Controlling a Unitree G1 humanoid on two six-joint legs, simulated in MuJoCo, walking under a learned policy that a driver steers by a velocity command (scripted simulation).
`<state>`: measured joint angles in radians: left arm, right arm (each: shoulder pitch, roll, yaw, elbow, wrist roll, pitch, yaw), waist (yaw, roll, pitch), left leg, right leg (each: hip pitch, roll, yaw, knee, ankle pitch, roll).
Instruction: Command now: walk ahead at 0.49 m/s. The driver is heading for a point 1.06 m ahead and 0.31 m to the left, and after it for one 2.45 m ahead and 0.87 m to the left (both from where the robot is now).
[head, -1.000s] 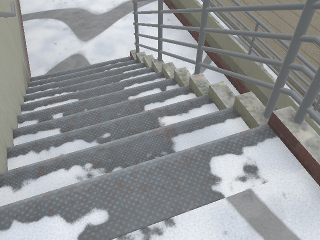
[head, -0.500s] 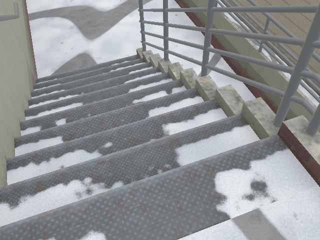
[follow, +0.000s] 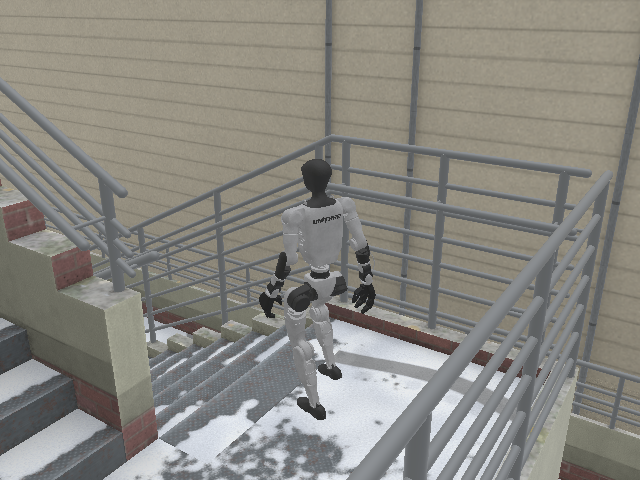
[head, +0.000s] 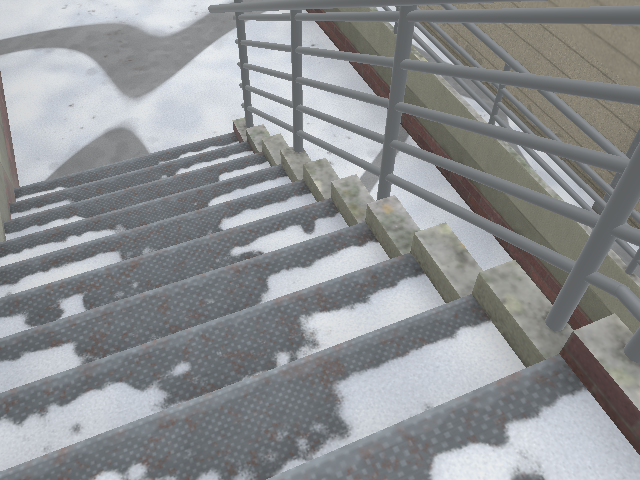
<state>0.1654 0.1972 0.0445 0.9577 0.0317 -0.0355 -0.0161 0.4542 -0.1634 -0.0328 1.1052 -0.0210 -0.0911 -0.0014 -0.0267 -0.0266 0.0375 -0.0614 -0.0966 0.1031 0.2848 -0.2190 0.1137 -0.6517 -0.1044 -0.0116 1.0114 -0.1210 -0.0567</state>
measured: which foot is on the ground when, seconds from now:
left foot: down 0.00-0.26, up 0.28-0.72, down 0.74-1.00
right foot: up 0.00-0.22, down 0.24-0.78, up 0.80-1.00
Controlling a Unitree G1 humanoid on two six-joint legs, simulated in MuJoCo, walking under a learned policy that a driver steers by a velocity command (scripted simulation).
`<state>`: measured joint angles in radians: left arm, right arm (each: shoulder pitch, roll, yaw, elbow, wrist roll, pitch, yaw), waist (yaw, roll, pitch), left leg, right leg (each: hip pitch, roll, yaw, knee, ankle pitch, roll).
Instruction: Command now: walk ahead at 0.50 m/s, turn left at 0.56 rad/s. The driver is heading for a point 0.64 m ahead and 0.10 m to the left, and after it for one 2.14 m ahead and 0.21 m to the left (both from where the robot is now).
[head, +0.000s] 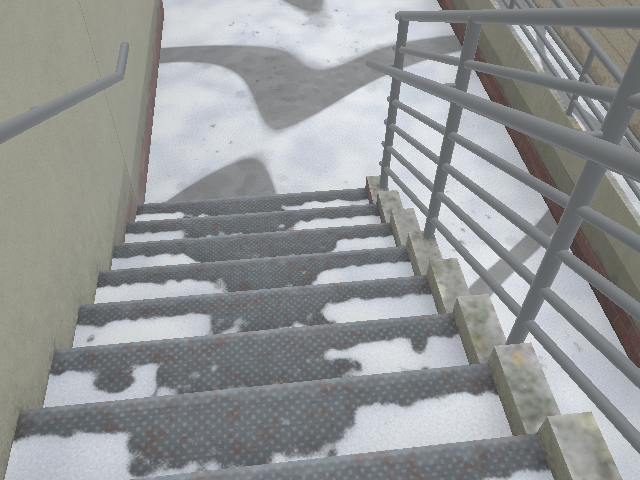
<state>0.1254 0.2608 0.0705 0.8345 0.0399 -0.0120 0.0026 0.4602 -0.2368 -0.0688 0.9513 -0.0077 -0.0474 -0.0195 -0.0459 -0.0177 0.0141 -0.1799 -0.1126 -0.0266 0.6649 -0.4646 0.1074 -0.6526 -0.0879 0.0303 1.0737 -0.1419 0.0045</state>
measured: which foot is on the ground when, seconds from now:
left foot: down 0.00-0.24, up 0.26-0.82, down 0.84-1.00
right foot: up 0.00-0.22, down 0.24-0.84, up 0.86-1.00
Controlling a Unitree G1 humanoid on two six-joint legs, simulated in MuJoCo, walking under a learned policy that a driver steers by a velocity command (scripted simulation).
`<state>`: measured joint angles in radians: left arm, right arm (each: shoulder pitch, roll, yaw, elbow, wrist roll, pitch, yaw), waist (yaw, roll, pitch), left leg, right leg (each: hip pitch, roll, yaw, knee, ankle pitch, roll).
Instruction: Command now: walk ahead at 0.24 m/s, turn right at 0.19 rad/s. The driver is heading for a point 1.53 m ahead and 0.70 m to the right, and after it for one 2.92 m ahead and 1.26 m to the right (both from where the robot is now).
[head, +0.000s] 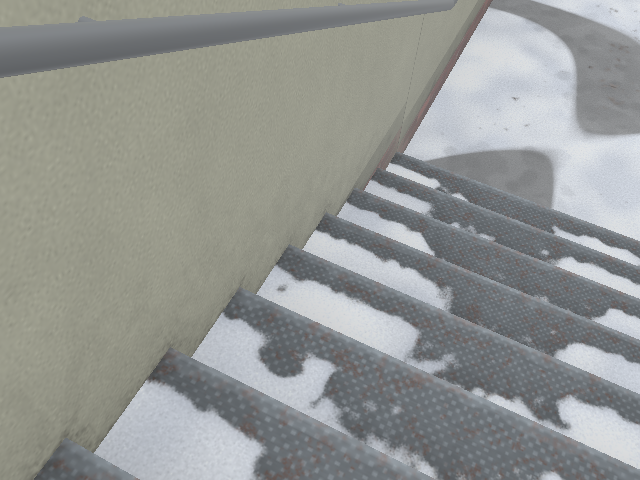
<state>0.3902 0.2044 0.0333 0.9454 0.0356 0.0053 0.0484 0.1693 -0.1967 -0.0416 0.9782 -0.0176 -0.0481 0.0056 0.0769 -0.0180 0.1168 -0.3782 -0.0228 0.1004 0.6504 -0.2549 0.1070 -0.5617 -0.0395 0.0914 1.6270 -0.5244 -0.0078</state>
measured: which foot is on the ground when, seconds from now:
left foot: down 0.00-0.38, up 0.40-0.86, down 0.88-1.00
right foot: up 0.00-0.36, down 0.38-0.88, up 0.90-1.00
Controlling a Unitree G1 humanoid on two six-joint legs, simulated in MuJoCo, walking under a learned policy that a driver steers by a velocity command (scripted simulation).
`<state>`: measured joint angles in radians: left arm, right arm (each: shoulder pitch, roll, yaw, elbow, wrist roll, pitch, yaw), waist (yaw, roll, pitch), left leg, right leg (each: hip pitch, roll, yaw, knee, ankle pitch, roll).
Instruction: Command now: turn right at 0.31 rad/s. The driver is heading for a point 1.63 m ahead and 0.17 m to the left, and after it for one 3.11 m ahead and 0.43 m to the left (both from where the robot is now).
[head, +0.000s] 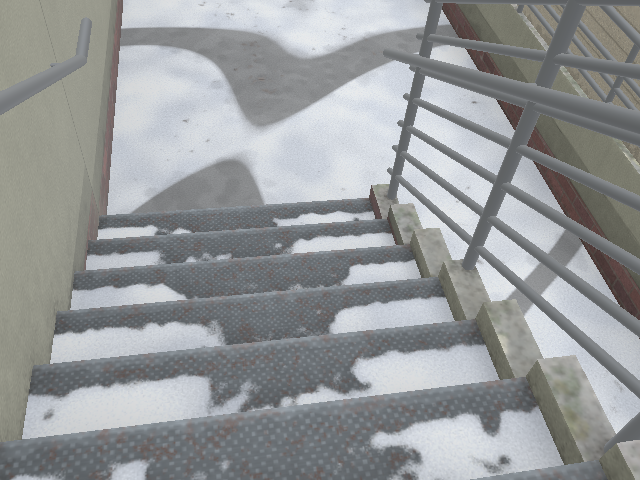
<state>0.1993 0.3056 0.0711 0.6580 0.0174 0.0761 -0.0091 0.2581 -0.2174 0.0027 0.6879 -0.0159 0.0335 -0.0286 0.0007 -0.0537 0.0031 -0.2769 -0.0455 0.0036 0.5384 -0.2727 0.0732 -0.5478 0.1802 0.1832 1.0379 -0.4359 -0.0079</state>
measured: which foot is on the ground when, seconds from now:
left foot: down 0.00-1.00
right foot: up 0.00-0.28, down 0.30-1.00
